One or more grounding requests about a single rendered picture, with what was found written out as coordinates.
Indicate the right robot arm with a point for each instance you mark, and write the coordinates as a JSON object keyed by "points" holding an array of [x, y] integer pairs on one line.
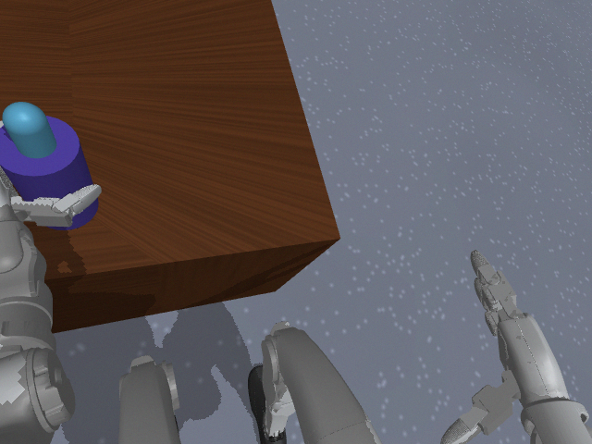
{"points": [[556, 421]]}

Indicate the left robot hand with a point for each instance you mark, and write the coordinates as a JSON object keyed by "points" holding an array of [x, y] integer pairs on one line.
{"points": [[48, 212]]}

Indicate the right robot foot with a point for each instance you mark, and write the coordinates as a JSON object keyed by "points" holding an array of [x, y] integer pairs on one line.
{"points": [[257, 401]]}

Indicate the bottle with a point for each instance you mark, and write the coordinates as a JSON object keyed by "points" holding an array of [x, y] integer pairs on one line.
{"points": [[42, 157]]}

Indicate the left robot arm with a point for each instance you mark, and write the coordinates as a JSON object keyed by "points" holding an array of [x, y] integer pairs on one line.
{"points": [[35, 394]]}

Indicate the right robot hand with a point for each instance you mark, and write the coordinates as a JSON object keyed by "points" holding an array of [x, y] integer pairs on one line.
{"points": [[531, 370]]}

